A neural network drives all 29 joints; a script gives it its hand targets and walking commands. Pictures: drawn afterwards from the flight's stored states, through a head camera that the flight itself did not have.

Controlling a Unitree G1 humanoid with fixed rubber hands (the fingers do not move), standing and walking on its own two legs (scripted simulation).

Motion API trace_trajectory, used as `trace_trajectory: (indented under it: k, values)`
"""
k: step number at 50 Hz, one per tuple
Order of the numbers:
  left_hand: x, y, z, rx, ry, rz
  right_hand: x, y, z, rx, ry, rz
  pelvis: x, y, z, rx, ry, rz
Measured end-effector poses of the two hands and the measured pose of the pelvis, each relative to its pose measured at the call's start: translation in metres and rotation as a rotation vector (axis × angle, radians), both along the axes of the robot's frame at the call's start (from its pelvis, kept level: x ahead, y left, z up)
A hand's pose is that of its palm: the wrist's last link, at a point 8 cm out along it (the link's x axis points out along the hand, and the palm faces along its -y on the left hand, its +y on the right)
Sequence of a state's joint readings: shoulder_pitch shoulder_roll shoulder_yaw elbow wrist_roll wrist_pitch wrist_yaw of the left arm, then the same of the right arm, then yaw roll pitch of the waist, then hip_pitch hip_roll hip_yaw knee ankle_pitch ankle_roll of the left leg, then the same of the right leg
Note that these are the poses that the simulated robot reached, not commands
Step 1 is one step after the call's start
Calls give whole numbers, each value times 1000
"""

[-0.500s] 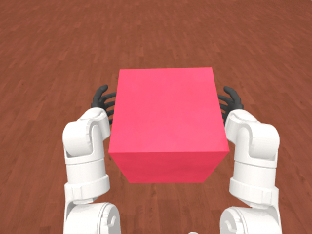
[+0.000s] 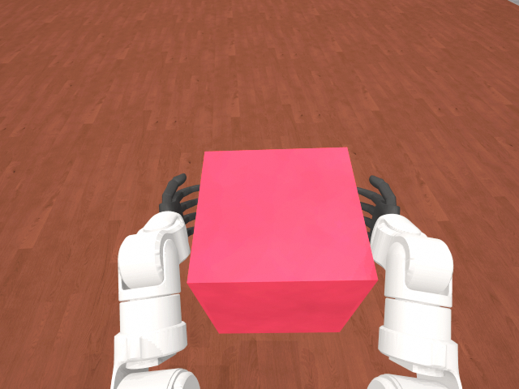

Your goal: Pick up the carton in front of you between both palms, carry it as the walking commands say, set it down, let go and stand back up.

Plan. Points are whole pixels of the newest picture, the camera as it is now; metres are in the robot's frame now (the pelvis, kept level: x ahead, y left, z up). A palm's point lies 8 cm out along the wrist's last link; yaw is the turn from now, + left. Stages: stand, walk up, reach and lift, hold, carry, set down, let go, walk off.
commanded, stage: carry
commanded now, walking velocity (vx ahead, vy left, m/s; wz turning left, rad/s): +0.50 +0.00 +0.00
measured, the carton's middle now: (277, 248) +0.33 +0.00 +0.05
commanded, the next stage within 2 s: none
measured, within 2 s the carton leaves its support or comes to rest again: neither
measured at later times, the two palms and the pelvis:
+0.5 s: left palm (215, 128) +0.57 +0.12 +0.11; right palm (365, 133) +0.57 -0.18 +0.10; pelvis +0.33 -0.03 +0.00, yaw +1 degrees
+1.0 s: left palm (220, 60) +0.87 +0.14 +0.11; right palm (333, 61) +0.87 -0.16 +0.11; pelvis +0.65 -0.01 +0.00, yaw +0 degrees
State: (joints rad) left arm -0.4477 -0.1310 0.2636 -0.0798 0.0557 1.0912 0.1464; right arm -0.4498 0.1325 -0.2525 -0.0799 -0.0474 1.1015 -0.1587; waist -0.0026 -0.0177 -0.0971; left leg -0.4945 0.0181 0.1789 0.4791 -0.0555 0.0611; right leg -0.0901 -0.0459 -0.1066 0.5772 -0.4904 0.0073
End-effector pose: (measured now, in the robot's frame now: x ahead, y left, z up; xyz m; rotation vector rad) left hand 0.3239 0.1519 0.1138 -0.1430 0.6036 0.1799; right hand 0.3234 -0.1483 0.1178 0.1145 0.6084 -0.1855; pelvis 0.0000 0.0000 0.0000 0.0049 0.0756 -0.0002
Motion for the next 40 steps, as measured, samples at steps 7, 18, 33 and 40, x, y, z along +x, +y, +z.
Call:
trace_trajectory:
  k: [7,18,33,40]
  values:
    - [53,7,-19,-21,99,-24,42,8,-18,-11,98,-25,79,15,21,-24,11,-25]
    - [155,-5,13,42,-15,-52,148,-4,14,-47,-16,14,227,-1,24,-25,2,-11]
    - [310,-37,-3,74,97,27,328,-35,-13,-17,90,101,412,-48,21,0,-22,38]
    - [397,-39,17,77,35,3,406,-39,7,-20,30,74,495,-44,31,16,-14,24]
